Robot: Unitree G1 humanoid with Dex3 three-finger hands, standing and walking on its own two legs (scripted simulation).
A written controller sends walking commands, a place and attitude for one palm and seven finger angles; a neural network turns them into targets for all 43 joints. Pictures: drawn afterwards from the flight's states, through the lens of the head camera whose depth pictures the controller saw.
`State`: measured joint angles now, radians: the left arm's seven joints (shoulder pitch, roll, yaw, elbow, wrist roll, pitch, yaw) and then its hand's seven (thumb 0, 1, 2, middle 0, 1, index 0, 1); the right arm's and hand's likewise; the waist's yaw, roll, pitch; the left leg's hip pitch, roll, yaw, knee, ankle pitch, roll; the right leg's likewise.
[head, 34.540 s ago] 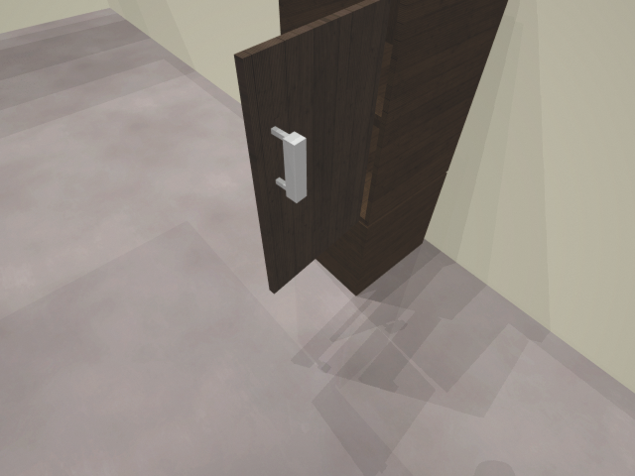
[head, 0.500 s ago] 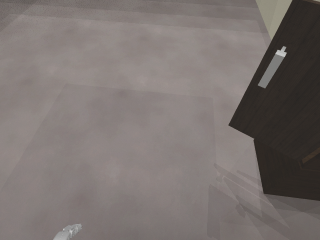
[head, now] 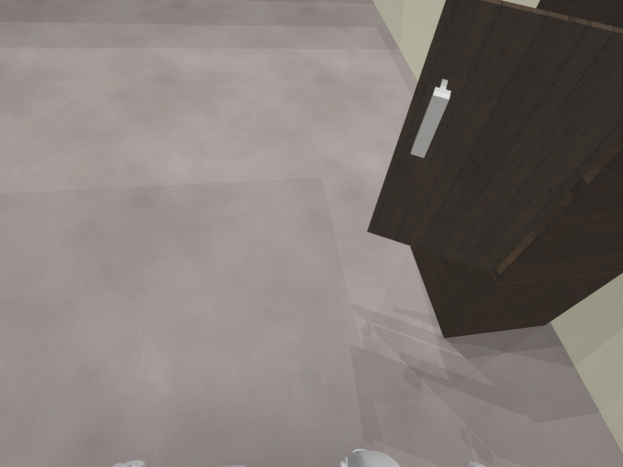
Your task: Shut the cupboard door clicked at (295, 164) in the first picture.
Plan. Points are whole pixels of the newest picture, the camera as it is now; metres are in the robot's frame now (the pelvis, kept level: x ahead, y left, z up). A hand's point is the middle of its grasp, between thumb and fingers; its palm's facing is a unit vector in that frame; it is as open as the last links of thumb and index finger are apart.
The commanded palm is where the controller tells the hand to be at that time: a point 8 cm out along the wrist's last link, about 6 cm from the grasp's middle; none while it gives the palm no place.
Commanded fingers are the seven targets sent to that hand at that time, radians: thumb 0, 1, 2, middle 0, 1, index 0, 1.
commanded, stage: turn to face it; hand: left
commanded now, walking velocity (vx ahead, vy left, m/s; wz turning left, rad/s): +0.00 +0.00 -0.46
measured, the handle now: (431, 117) +0.68 -0.16 +0.06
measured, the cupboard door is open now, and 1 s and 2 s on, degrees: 62 62 62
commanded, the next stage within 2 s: take the last steps up to it in 0.40 s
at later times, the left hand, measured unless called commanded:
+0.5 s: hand (210, 459) +0.14 +0.14 -0.16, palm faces -0.19 -0.96 -0.21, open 7.4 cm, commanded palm none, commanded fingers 0.00 0.90 0.90 -0.20 -0.30 -0.20 -0.30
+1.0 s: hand (279, 381) +0.26 +0.06 -0.16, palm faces -0.39 -0.90 -0.19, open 7.4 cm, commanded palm none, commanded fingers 0.00 0.90 0.90 -0.20 -0.30 -0.20 -0.30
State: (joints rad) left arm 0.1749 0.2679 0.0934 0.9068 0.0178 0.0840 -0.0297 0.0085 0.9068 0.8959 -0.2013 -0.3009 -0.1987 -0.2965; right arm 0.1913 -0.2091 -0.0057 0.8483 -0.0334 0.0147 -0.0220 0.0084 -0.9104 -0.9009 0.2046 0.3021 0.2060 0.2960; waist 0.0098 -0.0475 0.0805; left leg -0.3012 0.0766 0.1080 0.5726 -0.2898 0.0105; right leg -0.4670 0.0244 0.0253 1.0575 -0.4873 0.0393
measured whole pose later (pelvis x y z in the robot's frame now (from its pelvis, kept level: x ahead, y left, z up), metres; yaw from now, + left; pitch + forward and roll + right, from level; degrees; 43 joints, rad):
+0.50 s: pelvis +0.03 -0.02 +0.00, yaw -12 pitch +1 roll +0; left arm 0.17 0.19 0.05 0.94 0.02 0.04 0.00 0.01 0.90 0.90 -0.20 -0.30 -0.20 -0.30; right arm 0.23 -0.23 -0.04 0.95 -0.01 0.05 -0.01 0.01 -0.91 -0.90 0.20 0.30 0.20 0.30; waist -0.03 0.00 0.06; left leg -0.43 0.05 0.07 0.85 -0.42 -0.07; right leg -0.21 0.00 0.01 0.49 -0.30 0.00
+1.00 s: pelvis +0.09 -0.09 +0.00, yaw -21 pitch +1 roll +0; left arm 0.14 0.22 0.07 0.98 0.03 0.04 -0.06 0.01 0.91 0.90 -0.20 -0.30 -0.19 -0.30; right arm 0.43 -0.19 -0.04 1.06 -0.04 -0.01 -0.02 0.01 -0.91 -0.90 0.21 0.30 0.21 0.30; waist -0.07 0.00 0.04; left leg -0.12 0.16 0.17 0.48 -0.36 -0.08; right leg -0.36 -0.05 -0.07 0.57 -0.25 0.00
